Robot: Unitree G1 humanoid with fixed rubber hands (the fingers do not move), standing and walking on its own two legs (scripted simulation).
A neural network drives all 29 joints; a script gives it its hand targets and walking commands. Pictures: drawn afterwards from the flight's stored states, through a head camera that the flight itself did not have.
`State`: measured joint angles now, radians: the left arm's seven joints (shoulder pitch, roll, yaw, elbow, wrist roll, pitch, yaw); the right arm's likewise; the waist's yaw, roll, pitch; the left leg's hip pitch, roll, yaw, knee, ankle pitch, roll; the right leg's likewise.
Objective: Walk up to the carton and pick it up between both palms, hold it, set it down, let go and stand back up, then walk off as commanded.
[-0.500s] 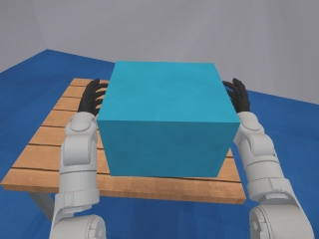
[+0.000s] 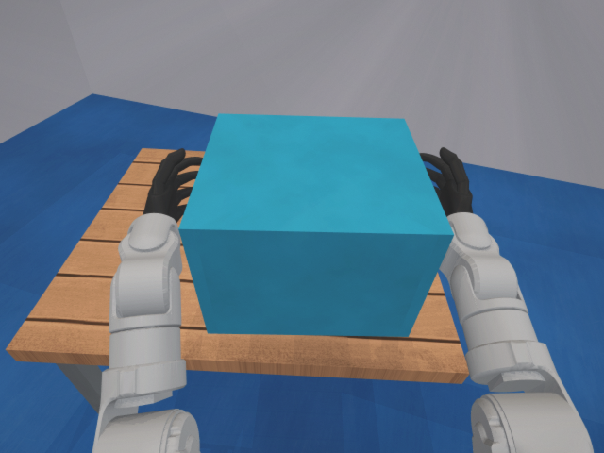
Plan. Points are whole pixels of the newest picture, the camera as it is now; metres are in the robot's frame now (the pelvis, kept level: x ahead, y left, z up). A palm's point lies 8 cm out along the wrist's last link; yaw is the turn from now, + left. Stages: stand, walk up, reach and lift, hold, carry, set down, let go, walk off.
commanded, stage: hold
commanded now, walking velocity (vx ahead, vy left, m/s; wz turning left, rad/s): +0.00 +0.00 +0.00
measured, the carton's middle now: (310, 221) +0.39 +0.00 +0.14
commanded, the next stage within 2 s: none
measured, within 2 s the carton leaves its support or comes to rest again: neither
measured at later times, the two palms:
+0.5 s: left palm (168, 214) +0.35 +0.18 +0.18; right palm (453, 210) +0.37 -0.18 +0.18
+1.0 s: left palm (162, 214) +0.35 +0.18 +0.18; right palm (449, 210) +0.36 -0.18 +0.18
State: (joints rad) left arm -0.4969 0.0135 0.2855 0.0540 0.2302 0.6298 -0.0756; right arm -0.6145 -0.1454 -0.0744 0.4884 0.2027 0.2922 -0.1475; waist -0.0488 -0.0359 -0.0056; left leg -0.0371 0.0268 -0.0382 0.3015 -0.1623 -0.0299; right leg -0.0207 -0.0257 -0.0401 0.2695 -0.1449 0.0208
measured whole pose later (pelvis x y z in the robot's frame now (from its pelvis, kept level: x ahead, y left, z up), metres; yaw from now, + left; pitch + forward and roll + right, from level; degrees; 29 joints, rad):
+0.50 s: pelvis +0.00 +0.00 +0.00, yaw +0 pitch -6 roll -1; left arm -0.51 0.01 0.28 0.07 0.25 0.64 -0.07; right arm -0.63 -0.15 -0.08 0.53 0.21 0.28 -0.14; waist -0.05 -0.05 0.00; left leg -0.03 0.03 -0.04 0.31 -0.17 -0.04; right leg -0.01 -0.02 -0.04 0.27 -0.15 0.01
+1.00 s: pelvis +0.00 +0.00 +0.00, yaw +0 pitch -6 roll +0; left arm -0.51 0.01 0.28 0.06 0.24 0.64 -0.07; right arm -0.62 -0.14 -0.08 0.51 0.20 0.29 -0.14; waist -0.05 -0.05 -0.01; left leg -0.04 0.03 -0.03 0.31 -0.16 -0.03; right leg -0.02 -0.03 -0.04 0.27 -0.14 0.02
